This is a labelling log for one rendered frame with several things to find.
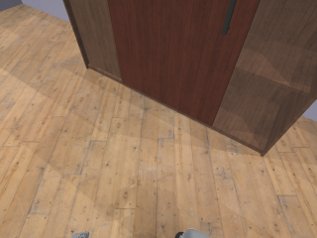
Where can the handle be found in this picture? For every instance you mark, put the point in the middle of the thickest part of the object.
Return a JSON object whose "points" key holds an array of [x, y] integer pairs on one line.
{"points": [[228, 18]]}

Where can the wardrobe door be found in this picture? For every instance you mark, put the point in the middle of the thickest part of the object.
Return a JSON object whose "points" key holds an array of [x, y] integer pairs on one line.
{"points": [[174, 50], [94, 24]]}

